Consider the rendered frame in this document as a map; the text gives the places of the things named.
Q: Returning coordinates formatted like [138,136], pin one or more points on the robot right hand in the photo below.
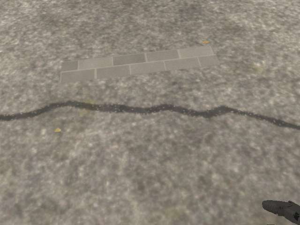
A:
[289,210]

